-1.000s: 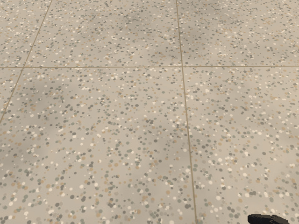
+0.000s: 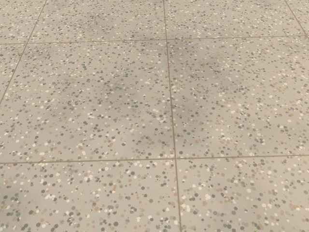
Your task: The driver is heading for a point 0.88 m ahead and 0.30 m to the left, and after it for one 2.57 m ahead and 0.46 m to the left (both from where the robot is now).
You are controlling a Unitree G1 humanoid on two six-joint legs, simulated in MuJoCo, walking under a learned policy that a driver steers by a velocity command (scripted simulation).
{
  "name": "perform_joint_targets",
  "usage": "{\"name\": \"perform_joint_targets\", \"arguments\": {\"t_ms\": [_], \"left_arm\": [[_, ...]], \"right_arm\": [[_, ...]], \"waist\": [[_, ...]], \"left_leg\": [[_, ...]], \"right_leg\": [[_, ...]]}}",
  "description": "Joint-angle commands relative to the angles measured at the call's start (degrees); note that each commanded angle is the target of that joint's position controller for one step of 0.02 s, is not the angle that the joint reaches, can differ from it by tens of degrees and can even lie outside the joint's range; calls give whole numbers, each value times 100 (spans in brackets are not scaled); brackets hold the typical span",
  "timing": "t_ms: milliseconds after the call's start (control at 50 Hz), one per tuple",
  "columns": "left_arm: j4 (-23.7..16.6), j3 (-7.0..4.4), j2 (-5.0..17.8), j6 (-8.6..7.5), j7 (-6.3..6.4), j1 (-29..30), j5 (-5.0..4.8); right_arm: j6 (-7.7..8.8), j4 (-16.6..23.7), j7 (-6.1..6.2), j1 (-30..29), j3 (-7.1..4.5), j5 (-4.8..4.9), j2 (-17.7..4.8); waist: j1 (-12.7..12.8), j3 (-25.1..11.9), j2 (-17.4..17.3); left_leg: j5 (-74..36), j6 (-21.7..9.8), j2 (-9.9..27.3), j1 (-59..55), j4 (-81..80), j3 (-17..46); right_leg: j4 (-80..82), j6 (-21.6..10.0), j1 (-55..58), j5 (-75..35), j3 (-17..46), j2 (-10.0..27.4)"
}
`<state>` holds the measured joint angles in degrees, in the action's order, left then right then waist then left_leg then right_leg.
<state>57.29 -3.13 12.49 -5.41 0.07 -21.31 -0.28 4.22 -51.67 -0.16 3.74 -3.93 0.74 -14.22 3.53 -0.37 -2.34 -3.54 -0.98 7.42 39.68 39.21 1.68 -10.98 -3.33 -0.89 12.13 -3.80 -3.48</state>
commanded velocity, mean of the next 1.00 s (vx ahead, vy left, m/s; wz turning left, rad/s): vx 0.50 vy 0.00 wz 0.24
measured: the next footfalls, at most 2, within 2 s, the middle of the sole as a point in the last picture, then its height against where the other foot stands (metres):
left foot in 0.18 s outside the picture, level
right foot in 0.72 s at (192, 213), level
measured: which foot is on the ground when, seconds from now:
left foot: up 0.00-0.16, down 0.18-0.72, up 0.74-1.00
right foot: down 0.00-0.18, up 0.20-0.70, down 0.72-1.00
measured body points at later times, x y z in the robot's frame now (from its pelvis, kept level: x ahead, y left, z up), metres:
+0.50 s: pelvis +0.28 +0.07 +0.00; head +0.30 +0.08 +0.45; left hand +0.45 +0.33 -0.11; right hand +0.28 -0.20 -0.13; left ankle +0.25 +0.15 -0.75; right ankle +0.44 -0.12 -0.68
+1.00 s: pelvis +0.55 +0.03 +0.00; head +0.57 +0.03 +0.45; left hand +0.50 +0.30 -0.13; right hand +0.76 -0.20 -0.11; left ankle +0.60 +0.22 -0.67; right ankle +0.55 -0.08 -0.75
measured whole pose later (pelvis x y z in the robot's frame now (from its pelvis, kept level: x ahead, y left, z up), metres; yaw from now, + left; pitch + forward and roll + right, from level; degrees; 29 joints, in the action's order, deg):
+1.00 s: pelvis +0.55 +0.03 +0.00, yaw +17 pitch +1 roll -2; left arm 54.8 -4.7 14.3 -5.9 0.4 -16.2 0.8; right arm 1.7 -47.2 0.2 9.8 -5.8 1.6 -16.9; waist 2.7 0.7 -2.6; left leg 9.1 -1.5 6.9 39.8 57.4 3.1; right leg -15.8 -1.2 -6.0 11.1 -10.1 -0.2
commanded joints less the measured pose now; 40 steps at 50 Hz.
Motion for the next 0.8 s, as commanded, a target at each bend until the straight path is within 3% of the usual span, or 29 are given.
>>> {"name": "perform_joint_targets", "arguments": {"t_ms": [20,60,100,140,160,180,200,220,240,260,280,320,360,400,440,520,600,660,680,700,720,740,760,780,800], "left_arm": [[-117,-190,933,-11,45,-279,-41],[-32,-218,964,50,63,-393,-56],[-5,-258,1031,101,88,-330,-76],[-57,-291,1135,147,100,-83,-82],[-91,-251,1038,176,98,26,-73],[-213,-164,871,180,97,-5,5],[-245,64,73,51,22,-747,16],[-198,-19,494,-106,-12,-428,-107],[-391,-116,863,-197,-27,123,-244],[-486,-119,906,-223,11,490,-246],[-506,-163,878,-194,54,668,-148],[-449,-192,675,-28,82,402,-96],[-463,-180,513,82,98,412,-85],[-637,-200,573,111,116,878,-15],[-797,-209,568,86,110,1330,29],[-996,-157,459,14,36,2125,-15],[-1210,-106,497,-79,-85,2748,-83],[-1239,-175,778,-176,-133,2529,-107],[-1149,-232,894,-201,-122,2146,-101],[-931,-356,1138,-225,-83,1351,-58],[-794,-466,1552,-244,-31,304,44],[-669,-555,1954,-170,-46,-78,69],[-752,-391,1337,-153,-53,10,59],[-841,-283,967,-149,-36,400,34],[-884,-227,840,-135,-37,763,50]], "right_arm": [[92,470,-82,-771,20,35,-208],[129,592,-157,-989,35,55,-239],[169,645,-219,-942,14,67,-346],[194,498,-224,-281,-109,54,-608],[191,202,-196,646,-250,36,-849],[182,-47,-141,1729,-380,-36,-1254],[154,-209,-150,2235,-468,-59,-1685],[147,-182,-150,2176,-304,-14,-1173],[167,-98,-131,1658,-225,9,-911],[179,38,-122,1166,-162,-21,-739],[197,70,-142,834,-114,-85,-576],[234,21,-171,705,-56,-147,-398],[254,-74,-134,864,-87,-105,-546],[250,-138,-57,1062,-122,-87,-719],[208,-188,7,1271,-124,-56,-756],[146,-258,69,1621,-135,4,-813],[59,-374,102,2004,-154,60,-808],[-17,-340,147,1912,-226,73,-934],[-41,-295,150,1802,-233,76,-931],[-47,-217,141,1712,-186,57,-781],[-46,-3,127,1602,-77,-30,-476],[56,158,115,2316,81,67,136],[104,77,112,2200,-42,171,-455],[105,187,112,1728,-139,219,-796],[75,219,131,1504,-152,194,-746]], "waist": [[73,514,562],[93,598,592],[-43,538,669],[-466,98,833],[-912,-427,757],[-1257,-1246,258],[-890,-2060,-1261],[-1047,-2160,-1059],[-991,-1304,-819],[-826,-834,-282],[-641,-446,-11],[-319,-307,-185],[-242,-111,-164],[-313,89,-41],[-405,190,9],[-635,322,-72],[-826,429,-172],[-570,303,-370],[-338,129,-419],[12,-378,-321],[409,-1309,263],[68,-2073,2053],[165,-1954,1696],[177,-1162,1241],[28,-729,823]], "left_leg": [[-207,-26,-182,49,-562,-196],[64,-124,-220,142,-780,-180],[467,-271,-297,-75,-945,-206],[769,-458,-619,-1201,-1036,-465],[663,-618,-790,-2453,-1088,-586],[566,-962,69,-4292,-889,395],[1703,-1925,1441,-6322,-1504,3223],[2226,-1843,1466,-6346,-2138,4023],[2065,-1561,1286,-5663,-2190,3168],[1548,-1403,1089,-4779,-2298,2429],[1037,-1322,895,-3934,-2476,1916],[756,-1260,656,-3177,-2799,1404],[661,-1332,613,-2878,-3074,1095],[523,-1371,595,-2872,-3245,963],[442,-1298,489,-2992,-3289,849],[475,-1087,234,-3034,-3196,569],[624,-1074,385,-3434,-2795,802],[464,-937,579,-3660,-2313,1142],[85,-852,499,-3610,-1960,1136],[-359,-692,164,-3335,-1104,946],[600,-467,-302,-2345,639,578],[3505,-126,-1082,-205,2543,60],[3744,-144,-742,381,3403,647],[3258,-197,-505,653,3570,595],[2768,-185,-251,454,3476,462]], "right_leg": [[361,-770,-45,-1385,652,1563],[156,-751,346,-1552,680,1749],[-117,-667,625,-2019,699,1901],[-853,-518,647,-3633,566,1826],[-1892,-366,347,-4167,341,1532],[-3603,-159,-851,-2866,110,1200],[-5793,235,-3211,828,206,87],[-6603,152,-3912,2024,1055,151],[-6784,46,-4368,1700,1019,466],[-6541,5,-4220,1158,852,792],[-6146,14,-3951,807,781,990],[-5697,5,-3322,505,832,1202],[-5273,76,-3337,341,762,1278],[-4665,210,-3705,-177,721,1310],[-3933,316,-3908,-823,693,1242],[-2536,418,-3552,-1736,534,894],[-1869,431,-3359,-1575,548,700],[-1536,309,-2764,-1068,610,616],[-1414,221,-2203,-931,527,546],[-1418,43,-1053,-896,527,581],[-1619,-322,640,-802,1472,1577],[-1077,-1137,2479,114,3930,2921],[-719,-1102,2267,952,4405,2823],[-643,-825,1537,899,3453,2622],[-504,-680,747,454,2747,2392]]}}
